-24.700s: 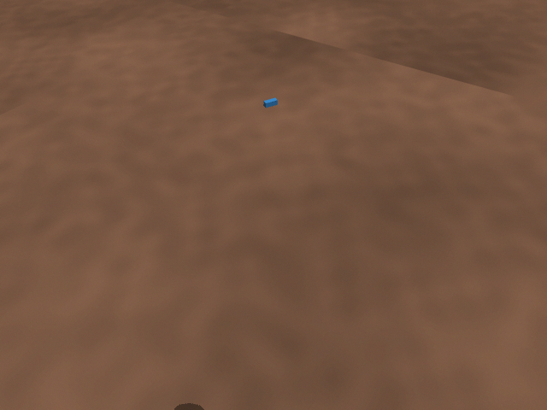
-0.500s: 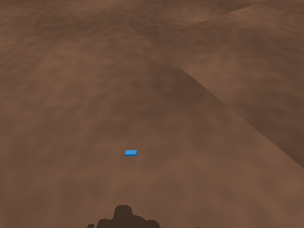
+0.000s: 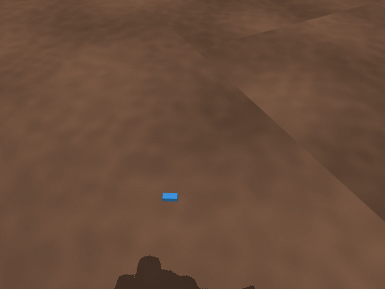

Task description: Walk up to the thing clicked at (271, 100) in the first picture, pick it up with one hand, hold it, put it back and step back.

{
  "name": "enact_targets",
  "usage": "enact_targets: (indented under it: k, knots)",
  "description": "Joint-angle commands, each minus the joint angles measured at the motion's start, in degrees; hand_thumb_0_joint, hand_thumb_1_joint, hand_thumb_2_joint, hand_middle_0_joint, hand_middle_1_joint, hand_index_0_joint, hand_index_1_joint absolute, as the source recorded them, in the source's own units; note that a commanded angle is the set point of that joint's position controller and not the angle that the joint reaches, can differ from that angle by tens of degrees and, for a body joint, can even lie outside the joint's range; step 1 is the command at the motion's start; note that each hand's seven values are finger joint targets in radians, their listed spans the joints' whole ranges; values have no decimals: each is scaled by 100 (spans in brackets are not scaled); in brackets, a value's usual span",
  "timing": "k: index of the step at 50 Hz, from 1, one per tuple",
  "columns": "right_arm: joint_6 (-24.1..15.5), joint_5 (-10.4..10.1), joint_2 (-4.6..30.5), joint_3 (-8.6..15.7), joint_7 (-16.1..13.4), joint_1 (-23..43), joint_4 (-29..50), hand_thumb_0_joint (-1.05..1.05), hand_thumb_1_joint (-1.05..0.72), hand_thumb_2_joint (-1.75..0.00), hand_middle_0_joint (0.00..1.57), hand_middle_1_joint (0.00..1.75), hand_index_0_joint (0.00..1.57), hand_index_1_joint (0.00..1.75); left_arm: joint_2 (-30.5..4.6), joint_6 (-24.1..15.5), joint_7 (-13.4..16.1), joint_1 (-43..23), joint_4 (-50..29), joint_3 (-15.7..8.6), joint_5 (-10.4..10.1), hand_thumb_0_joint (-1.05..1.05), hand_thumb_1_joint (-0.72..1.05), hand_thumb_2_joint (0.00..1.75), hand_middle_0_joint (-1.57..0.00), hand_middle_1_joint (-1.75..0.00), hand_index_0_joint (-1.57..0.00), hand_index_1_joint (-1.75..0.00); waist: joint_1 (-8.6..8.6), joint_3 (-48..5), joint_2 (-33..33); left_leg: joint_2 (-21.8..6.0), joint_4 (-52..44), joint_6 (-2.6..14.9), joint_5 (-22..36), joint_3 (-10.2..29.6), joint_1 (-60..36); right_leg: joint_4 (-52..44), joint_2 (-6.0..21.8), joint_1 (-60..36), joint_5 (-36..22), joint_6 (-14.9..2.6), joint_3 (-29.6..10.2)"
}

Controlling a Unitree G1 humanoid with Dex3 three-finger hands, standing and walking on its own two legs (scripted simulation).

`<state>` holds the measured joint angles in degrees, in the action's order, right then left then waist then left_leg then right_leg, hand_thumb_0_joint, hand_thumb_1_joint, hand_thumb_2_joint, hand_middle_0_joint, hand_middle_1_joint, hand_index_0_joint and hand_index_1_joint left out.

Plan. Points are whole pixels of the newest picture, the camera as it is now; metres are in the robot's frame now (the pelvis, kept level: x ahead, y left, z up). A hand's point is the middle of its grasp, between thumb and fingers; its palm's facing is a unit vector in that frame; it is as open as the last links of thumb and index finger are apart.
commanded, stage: walk up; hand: left
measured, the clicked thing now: (170, 197) +0.70 +0.20 -0.75
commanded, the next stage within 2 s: none
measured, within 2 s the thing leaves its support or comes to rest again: neither
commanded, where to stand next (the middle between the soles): +0.32 -0.03 m, yaw +1 degrees
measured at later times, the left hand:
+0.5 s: hand (123, 231) +0.27 +0.22 -0.12, palm faces -0.03 -0.93 -0.36, open 7.4 cm
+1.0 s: hand (128, 217) +0.32 +0.23 -0.16, palm faces -0.07 -0.93 -0.36, open 7.4 cm
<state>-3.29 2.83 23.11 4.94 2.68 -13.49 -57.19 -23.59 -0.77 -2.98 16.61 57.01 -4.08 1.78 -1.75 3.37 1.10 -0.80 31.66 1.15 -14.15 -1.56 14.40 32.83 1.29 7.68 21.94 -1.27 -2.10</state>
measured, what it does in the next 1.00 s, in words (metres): walks ahead: right foot, then left foot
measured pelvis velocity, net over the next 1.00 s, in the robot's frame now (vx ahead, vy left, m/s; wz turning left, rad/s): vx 0.26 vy -0.03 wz -0.04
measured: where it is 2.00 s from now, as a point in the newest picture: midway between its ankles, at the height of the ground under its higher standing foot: (209, 280)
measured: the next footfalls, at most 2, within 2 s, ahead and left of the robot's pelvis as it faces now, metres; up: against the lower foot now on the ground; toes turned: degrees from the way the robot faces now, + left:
right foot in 0.36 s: +0.30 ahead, -0.16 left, +0.00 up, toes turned -4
left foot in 0.72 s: +0.35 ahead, +0.10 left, +0.00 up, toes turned -2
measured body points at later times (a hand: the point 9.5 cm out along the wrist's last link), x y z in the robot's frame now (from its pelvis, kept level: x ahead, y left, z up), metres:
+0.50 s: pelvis +0.15 -0.03 -0.01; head +0.17 -0.05 +0.44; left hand +0.27 +0.27 -0.10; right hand +0.19 -0.35 -0.13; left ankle +0.09 +0.11 -0.66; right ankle +0.22 -0.14 -0.73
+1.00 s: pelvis +0.26 -0.03 -0.01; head +0.28 -0.03 +0.44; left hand +0.33 +0.28 -0.14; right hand +0.33 -0.35 -0.12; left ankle +0.31 +0.10 -0.73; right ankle +0.27 -0.16 -0.73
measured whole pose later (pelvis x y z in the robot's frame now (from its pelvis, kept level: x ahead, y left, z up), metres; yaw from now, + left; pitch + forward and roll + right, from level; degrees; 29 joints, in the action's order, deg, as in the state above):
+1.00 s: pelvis +0.26 -0.03 -0.01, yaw -2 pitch -2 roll -1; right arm -1.9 0.5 22.3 1.1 0.4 -14.2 -49.9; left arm -22.6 -1.5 -1.2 15.4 53.4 -2.2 1.1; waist -0.3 4.7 0.1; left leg -4.0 39.4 -1.2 -17.4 -0.6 20.1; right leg 37.2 0.6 16.0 18.5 -0.1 1.7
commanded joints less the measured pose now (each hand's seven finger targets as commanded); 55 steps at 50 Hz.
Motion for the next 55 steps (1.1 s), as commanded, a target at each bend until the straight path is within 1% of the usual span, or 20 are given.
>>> enact_targets:
  k: [1, 3, 9, 14, 17, 18, 20, 21, 26, 32, 34, 35, 36, 37, 38, 45, 47, 49, 50, 55]
  knots:
    - [-193, -129, 1934, 533, -150, -768, 520, 0, -90, -90, 20, 30, 20, 30, -1213, -150, 148, -646, -827, -167, -46, 0, 90, 90, -20, -30, -20, -30, 666, 193, -666, -2315, -2286, 1226, -2229, 3529, -1308, 2802, -140, 3060, 805, -208, -787]
    - [-217, -160, 1431, 328, -165, -313, 771, 0, -90, -90, 20, 30, 20, 30, -1182, -173, 103, -191, -643, -168, -143, 0, 90, 90, -20, -30, -20, -30, 278, 356, -568, -1730, -2012, 990, -1016, 2303, -1270, 2668, 51, 2804, 190, -168, -731]
    - [-240, -193, 1356, 288, -188, -710, 1017, 0, -90, -90, 20, 30, 20, 30, -987, -176, -51, -441, -911, -148, -53, 0, 90, 90, -20, -30, -20, -30, 420, 334, -930, -1402, -1622, 1082, 2100, 765, -1248, 1190, 311, 2273, -476, 93, 49]
    - [-177, -237, 1457, 291, -177, -570, 1314, 0, -90, -90, 20, 30, 20, 30, -890, -166, -132, -491, -1092, -228, -63, 0, 90, 90, -20, -30, -20, -30, 285, 161, -936, -1183, -1248, 850, 1489, 504, -401, 368, 135, 931, -1247, -85, 397]
    - [-129, -225, 1375, 239, -199, -423, 1457, 0, -90, -90, 20, 30, 20, 30, -989, -216, -77, 151, -976, -331, -71, 0, 90, 90, -20, -30, -20, -30, -139, -21, -435, -981, -70, 702, 1567, 345, 87, -109, -91, -238, -1203, -180, 590]
    - [-133, -232, 1088, 140, -194, -720, 1476, 0, -90, -90, 20, 30, 20, 30, -1197, -272, -17, 609, -899, -447, -55, 0, 90, 90, -20, -30, -20, -30, -336, -418, 312, -618, 1255, 539, 1748, 83, 289, -473, -100, -1015, -888, -344, 426]
    - [-98, -300, 1110, 103, -239, -966, 1565, 0, -90, -90, 20, 30, 20, 30, -1918, -326, 62, 1046, -1026, -594, -139, 0, 90, 90, -20, -30, -20, -30, -454, -699, 1492, 426, 3969, 207, -1766, 79, 1892, -1785, 2279, -1374, -132, -1583, -3579]
    - [-57, -235, 1343, 173, -272, -828, 1426, 0, -90, -90, 20, 30, 20, 30, -1788, -312, 89, 628, -1165, -545, -193, 0, 90, 90, -20, -30, -20, -30, -288, -186, 663, 46, 4260, 165, -1777, 670, 1819, -1852, 2378, -447, 345, -1784, -3499]
    - [-22, -241, 1120, 158, -79, -1248, 1118, 0, -90, -90, 20, 30, 20, 30, -1279, -346, 107, -85, -1419, -383, -123, 0, 90, 90, -20, -30, -20, -30, 166, 321, 834, -328, 2666, -7, -604, 287, 1154, -1875, 1072, 951, -10, -1186, -924]
    - [-80, -159, 793, 94, -168, -794, 1143, 0, -90, -90, 20, 30, 20, 30, -1176, -253, 160, -50, -1505, -245, -87, 0, 90, 90, -20, -30, -20, -30, 57, -90, 661, -164, 711, -142, 73, -142, 75, -959, 1120, 1295, -2039, -1115, -387]
    - [-127, -134, 806, 107, -261, -1095, 970, 0, -90, -90, 20, 30, 20, 30, -1041, -143, 181, -439, -1533, -151, -148, 0, 90, 90, -20, -30, -20, -30, 358, -418, 388, -41, 119, -25, 826, -97, -913, -144, 974, 1782, -1670, -842, -241]
    - [-149, -131, 948, 129, -295, -989, 995, 0, -90, -90, 20, 30, 20, 30, -826, -88, 199, -378, -1519, -64, -178, 0, 90, 90, -20, -30, -20, -30, 366, -346, 2, -162, -266, 41, 856, 128, -1042, 156, 697, 1984, -1109, -599, -119]
    - [-203, -77, 1386, 249, -303, -1231, 1076, 0, -90, -90, 20, 30, 20, 30, -643, -97, 179, -179, -1629, 8, -155, 0, 90, 90, -20, -30, -20, -30, 412, -420, -965, -1081, -855, 328, 248, 1485, -1068, 960, 148, 2302, 85, -317, 185]
    - [-237, -72, 1686, 263, -311, -989, 1234, 0, -90, -90, 20, 30, 20, 30, -650, -35, 197, 123, -1495, 18, -190, 0, 90, 90, -20, -30, -20, -30, 257, -331, -1148, -2058, -1630, 942, -1027, 3068, -634, 1611, -219, 2339, 1112, -136, 164]
    - [-209, -146, 1862, 307, -300, -732, 1267, 0, -90, -90, 20, 30, 20, 30, -1149, 12, 245, 260, -1254, -147, -158, 0, 90, 90, -20, -30, -20, -30, 261, -267, -936, -2237, -1658, 1376, -1586, 3346, -304, 2250, -31, 2048, 1421, -134, -113]
    - [-85, -177, 1434, 68, -299, -32, 1246, 0, -90, -90, 20, 30, 20, 30, -871, -145, 246, 425, -695, -131, -109, 0, 90, 90, -20, -30, -20, -30, 19, -484, -1257, -1223, -451, 811, 1055, 1079, 217, 172, -1, 646, -14, -74, 341]
    - [8, -288, 1063, -84, -287, 109, 1245, 0, -90, -90, 20, 30, 20, 30, -1012, -217, 316, 422, -579, -163, -46, 0, 90, 90, -20, -30, -20, -30, -90, -517, -705, -916, 131, 371, 949, 678, 776, -624, 125, -56, -1042, -169, 62]
    - [84, -344, 813, -135, -301, 70, 1115, 0, -90, -90, 20, 30, 20, 30, -1523, -258, 310, -240, -706, -176, -66, 0, 90, 90, -20, -30, -20, -30, 239, -175, 329, -111, 722, -38, -719, 147, 550, -1180, 1441, 1002, -744, -849, -1679]
    - [89, -332, 909, -109, -311, 8, 952, 0, -90, -90, 20, 30, 20, 30, -1466, -255, 290, -548, -782, -123, -82, 0, 90, 90, -20, -30, -20, -30, 335, -134, 261, -146, 534, -17, -790, 215, 93, -973, 1427, 1221, -1055, -939, -1461]
    - [-12, -339, 1081, -154, -271, 279, 579, 0, -90, -90, 20, 30, 20, 30, -1108, -224, 307, -640, -490, 12, -159, 0, 90, 90, -20, -30, -20, -30, 178, -525, 336, -574, 58, 238, 1575, 550, -448, -509, 578, 721, -2038, -230, -245]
